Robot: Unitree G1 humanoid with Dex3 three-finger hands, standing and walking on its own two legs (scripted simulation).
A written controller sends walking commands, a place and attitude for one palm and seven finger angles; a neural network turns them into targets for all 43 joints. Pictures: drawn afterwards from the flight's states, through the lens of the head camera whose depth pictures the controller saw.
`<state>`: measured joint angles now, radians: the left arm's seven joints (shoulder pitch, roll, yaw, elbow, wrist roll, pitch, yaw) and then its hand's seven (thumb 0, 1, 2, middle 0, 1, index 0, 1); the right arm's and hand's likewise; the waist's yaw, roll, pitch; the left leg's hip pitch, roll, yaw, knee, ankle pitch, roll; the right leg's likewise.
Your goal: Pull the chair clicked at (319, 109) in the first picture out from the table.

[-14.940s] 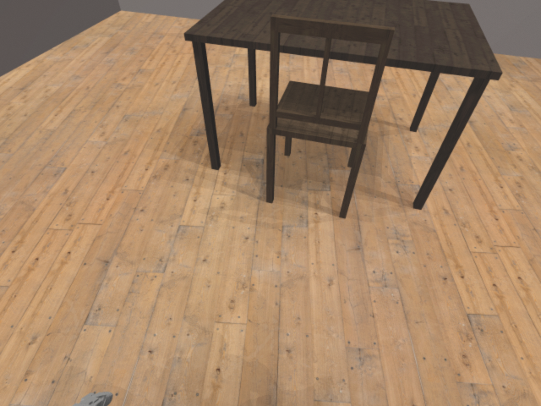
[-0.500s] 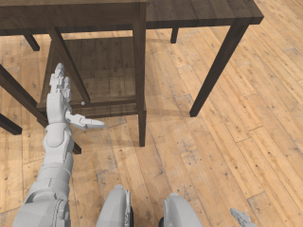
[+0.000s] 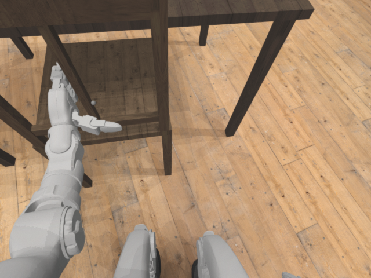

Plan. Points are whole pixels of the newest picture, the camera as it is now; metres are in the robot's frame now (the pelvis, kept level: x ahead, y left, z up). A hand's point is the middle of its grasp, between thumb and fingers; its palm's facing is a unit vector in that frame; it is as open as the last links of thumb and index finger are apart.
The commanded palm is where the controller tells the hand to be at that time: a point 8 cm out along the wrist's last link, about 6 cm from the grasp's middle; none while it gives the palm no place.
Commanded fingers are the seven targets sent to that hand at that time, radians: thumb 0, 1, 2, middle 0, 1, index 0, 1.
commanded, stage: push the fingers through the gap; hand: left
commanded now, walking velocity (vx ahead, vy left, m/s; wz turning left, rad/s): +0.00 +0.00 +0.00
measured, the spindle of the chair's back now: (77, 84) +0.52 +0.22 +0.05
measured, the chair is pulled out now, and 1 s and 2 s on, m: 0.00 0.00 0.04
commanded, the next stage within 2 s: hook a spindle and tug to test in 0.38 s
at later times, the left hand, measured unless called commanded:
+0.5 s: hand (93, 104) +0.48 +0.19 +0.04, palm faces +0.17 -0.98 -0.03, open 16.9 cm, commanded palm +0.45 +0.23 +0.04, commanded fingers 0.00 -0.50 0.30 -0.10 -0.19 -0.10 -0.19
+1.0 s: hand (91, 103) +0.48 +0.19 +0.04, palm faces +0.19 -0.98 -0.02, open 12.8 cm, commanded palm +0.45 +0.22 +0.04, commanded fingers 0.00 0.17 0.59 -0.50 -1.45 -0.50 -1.45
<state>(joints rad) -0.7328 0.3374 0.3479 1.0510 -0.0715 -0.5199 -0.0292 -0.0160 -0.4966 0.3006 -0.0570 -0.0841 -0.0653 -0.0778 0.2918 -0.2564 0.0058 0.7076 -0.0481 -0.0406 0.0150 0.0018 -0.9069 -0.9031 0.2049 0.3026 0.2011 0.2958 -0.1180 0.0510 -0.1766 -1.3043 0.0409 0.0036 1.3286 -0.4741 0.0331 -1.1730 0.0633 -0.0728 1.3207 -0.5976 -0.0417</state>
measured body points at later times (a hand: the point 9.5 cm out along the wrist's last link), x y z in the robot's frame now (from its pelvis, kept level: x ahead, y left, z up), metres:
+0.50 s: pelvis +0.00 +0.00 +0.00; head +0.13 +0.01 +0.43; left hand +0.46 +0.24 +0.04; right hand +0.06 -0.27 -0.12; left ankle +0.07 +0.10 -0.60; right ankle +0.01 -0.10 -0.60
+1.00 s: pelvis +0.00 +0.00 +0.00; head +0.14 +0.02 +0.43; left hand +0.46 +0.24 +0.04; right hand +0.06 -0.26 -0.12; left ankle +0.07 +0.10 -0.60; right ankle +0.01 -0.10 -0.60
